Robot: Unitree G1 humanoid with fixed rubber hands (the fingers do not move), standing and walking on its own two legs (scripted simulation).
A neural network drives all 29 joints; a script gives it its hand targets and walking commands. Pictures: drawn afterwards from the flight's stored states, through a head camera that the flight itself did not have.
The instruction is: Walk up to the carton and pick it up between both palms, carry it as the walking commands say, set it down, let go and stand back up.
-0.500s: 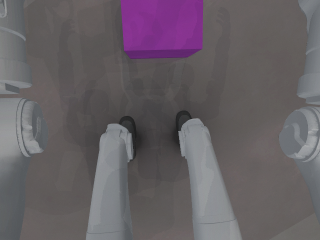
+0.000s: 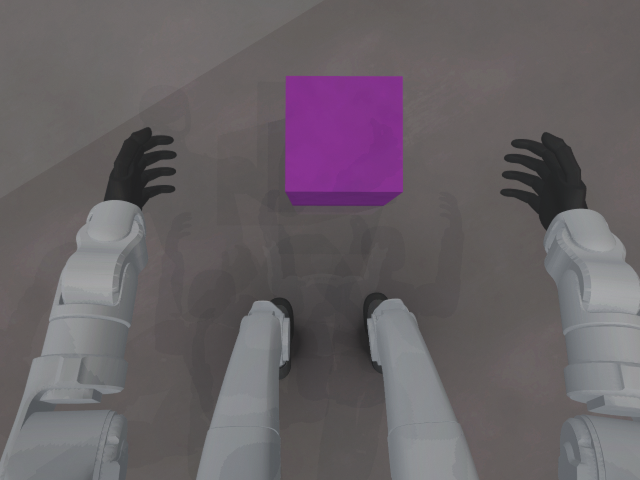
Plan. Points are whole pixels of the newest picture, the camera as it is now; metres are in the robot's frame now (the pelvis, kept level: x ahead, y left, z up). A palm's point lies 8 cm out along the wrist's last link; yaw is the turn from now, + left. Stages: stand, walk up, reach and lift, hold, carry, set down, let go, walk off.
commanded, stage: let go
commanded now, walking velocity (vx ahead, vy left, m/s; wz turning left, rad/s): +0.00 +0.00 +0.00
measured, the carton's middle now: (340, 149) +0.58 -0.04 -0.57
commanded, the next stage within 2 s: stand in 1.02 s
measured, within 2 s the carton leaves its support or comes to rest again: neither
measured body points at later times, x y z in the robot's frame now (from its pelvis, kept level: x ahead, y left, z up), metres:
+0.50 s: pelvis +0.06 +0.01 +0.06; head +0.14 +0.02 +0.50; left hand +0.27 +0.25 -0.02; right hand +0.26 -0.24 -0.01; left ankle +0.08 +0.12 -0.65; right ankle +0.09 -0.14 -0.65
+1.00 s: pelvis +0.08 +0.01 +0.07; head +0.10 +0.00 +0.52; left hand +0.25 +0.25 +0.00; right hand +0.25 -0.24 -0.01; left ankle +0.08 +0.12 -0.65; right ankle +0.09 -0.14 -0.65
